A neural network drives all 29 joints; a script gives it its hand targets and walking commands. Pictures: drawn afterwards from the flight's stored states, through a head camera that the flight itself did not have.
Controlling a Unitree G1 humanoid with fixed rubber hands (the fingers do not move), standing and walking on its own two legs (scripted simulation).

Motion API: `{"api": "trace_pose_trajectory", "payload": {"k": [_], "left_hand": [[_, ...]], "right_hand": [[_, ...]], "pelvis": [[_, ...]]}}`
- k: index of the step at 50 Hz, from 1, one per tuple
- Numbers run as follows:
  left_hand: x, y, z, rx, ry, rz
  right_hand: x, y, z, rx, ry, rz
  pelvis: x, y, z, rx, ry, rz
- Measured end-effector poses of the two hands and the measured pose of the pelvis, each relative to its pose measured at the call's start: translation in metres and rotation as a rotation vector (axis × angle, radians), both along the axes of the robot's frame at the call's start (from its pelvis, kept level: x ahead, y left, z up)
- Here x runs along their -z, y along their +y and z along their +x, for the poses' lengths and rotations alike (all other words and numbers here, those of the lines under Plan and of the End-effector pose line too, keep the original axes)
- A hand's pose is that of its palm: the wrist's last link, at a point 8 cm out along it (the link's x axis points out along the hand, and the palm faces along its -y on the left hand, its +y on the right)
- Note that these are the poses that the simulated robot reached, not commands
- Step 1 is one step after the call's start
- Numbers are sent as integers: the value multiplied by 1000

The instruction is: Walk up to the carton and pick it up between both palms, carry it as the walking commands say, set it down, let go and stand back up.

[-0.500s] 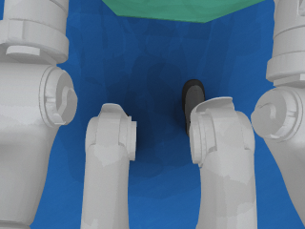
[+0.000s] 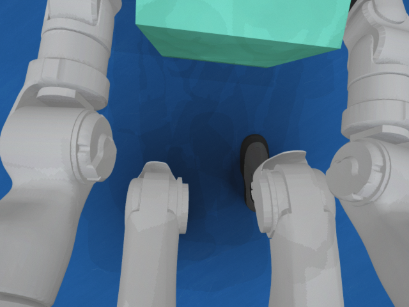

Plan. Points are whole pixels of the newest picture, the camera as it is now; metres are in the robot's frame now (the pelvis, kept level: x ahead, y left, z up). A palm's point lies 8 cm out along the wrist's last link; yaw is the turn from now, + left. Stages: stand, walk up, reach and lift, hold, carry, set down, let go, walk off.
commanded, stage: set down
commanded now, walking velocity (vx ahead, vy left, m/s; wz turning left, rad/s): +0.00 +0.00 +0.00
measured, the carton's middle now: out of the picture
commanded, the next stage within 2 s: none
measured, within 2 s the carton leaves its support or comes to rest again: neither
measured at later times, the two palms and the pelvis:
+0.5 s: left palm out of the picture +0.59 +0.09 -0.15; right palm out of the picture +0.53 -0.25 -0.15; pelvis +0.00 +0.00 +0.00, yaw +0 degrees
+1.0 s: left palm out of the picture +0.58 +0.10 -0.18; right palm (354, 7) +0.52 -0.26 -0.18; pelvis -0.01 -0.01 +0.00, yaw +1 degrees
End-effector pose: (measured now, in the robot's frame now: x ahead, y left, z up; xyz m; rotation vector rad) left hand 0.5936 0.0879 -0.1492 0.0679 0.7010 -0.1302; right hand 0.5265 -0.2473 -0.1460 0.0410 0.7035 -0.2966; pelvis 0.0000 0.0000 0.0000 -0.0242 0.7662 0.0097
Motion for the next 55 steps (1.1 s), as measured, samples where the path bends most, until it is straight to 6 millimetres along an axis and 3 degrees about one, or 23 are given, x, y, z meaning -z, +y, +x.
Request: {"api": "trace_pose_trajectory", "payload": {"k": [41, 49, 55], "left_hand": [[3, 2, 0, 26, -41, 23], [30, 12, -9, 11, 9, 88], [48, 17, -8, -16, -36, 79]], "right_hand": [[6, -1, -2, -5, -12, -12], [35, -9, -12, 26, 41, -51], [40, -24, 0, 42, -11, -91]], "pelvis": [[5, -1, -6, 0, -42, -8], [4, -7, -9, -13, -71, -5], [5, -13, -15, -30, -128, -9]]}}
